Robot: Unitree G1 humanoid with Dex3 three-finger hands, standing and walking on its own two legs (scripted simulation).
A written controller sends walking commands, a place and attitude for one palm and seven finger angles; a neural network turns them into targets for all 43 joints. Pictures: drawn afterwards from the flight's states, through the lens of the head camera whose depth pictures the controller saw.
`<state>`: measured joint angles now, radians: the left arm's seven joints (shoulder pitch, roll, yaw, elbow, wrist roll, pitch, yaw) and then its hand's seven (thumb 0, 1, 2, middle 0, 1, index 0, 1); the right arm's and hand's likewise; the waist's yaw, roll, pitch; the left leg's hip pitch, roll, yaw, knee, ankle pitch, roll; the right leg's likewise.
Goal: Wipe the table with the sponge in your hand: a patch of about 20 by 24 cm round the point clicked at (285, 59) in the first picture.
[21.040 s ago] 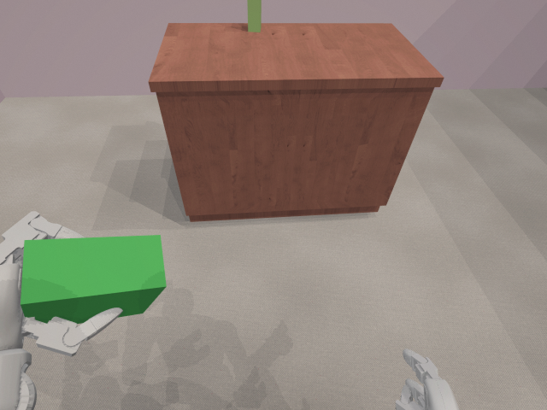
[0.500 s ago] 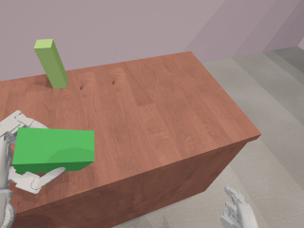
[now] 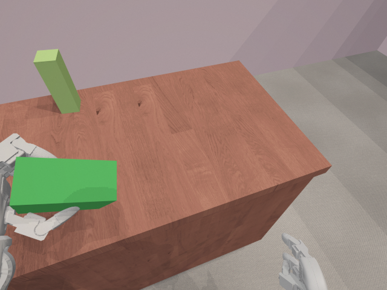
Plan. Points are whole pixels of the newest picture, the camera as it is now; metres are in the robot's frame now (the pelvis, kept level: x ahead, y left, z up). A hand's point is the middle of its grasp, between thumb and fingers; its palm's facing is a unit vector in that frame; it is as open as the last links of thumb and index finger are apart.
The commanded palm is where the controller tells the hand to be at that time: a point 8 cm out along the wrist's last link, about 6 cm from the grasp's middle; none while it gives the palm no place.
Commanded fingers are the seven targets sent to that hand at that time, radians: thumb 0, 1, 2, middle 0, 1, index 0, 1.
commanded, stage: come to a stop and stand still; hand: left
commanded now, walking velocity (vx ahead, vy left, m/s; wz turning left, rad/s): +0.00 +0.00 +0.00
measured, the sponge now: (80, 187) +0.24 +0.21 +0.14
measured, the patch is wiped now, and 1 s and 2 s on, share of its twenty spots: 0.00 0.00 0.00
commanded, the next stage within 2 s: look again from close up in 0.46 s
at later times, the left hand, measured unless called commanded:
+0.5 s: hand (40, 184) +0.23 +0.26 +0.16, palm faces +0.36 -0.86 -0.37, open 10.2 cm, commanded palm +0.17 +0.29 +0.18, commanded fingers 0.00 0.10 1.30 -1.20 -1.60 -1.20 -1.60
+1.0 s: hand (37, 189) +0.22 +0.26 +0.16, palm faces +0.36 -0.82 -0.44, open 10.2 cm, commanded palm +0.16 +0.29 +0.18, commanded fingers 0.00 0.10 1.30 -1.20 -1.60 -1.20 -1.60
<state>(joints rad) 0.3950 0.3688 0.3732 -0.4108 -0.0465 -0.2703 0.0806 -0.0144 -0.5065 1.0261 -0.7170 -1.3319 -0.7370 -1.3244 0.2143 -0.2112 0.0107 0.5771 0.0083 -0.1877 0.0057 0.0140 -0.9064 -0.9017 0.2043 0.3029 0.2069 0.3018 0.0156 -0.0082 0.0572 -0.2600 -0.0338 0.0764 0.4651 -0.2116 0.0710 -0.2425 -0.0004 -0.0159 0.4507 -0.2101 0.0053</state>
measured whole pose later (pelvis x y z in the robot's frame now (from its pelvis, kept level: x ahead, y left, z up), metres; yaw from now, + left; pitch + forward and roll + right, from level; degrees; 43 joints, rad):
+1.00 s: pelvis +0.00 +0.00 +0.00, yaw +1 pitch +0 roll -2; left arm 0.39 0.40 0.35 -0.44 0.01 -0.21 0.08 -0.01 -0.51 1.03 -0.72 -1.33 -0.74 -1.32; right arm 0.22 -0.20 0.01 0.57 -0.01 -0.15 -0.04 0.01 -0.91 -0.90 0.20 0.30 0.21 0.30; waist 0.03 -0.02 0.06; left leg -0.25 -0.03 0.05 0.45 -0.21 0.07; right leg -0.19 0.01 -0.04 0.37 -0.18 0.01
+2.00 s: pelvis +0.01 +0.00 +0.00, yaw +1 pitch +0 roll -1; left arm 0.43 0.37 0.35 -0.46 -0.04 -0.23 0.10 -0.01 -0.51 1.03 -0.72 -1.33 -0.74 -1.32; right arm 0.20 -0.20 0.02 0.58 0.00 -0.14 -0.04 0.01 -0.91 -0.90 0.20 0.30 0.21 0.30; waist 0.02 -0.02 0.06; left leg -0.23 -0.03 0.05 0.44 -0.21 0.07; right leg -0.18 0.00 -0.03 0.37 -0.19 0.01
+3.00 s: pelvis -0.01 -0.06 -0.01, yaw +3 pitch -3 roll +1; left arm 0.20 0.59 0.30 -0.27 0.19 0.10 -0.07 -0.01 -0.51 1.03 -0.72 -1.33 -0.74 -1.32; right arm 0.13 -0.24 0.05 0.62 0.01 -0.08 -0.13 0.01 -0.91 -0.90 0.21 0.30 0.21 0.30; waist 0.08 0.08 0.02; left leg -0.31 0.01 0.00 0.61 -0.25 -0.01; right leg -0.28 0.05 -0.07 0.62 -0.30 -0.08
